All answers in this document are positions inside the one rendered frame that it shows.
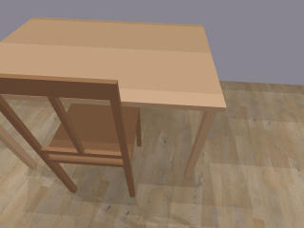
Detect chair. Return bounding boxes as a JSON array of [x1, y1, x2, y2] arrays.
[[0, 73, 142, 198]]

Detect table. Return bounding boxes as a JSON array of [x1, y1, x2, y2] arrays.
[[0, 17, 227, 180]]

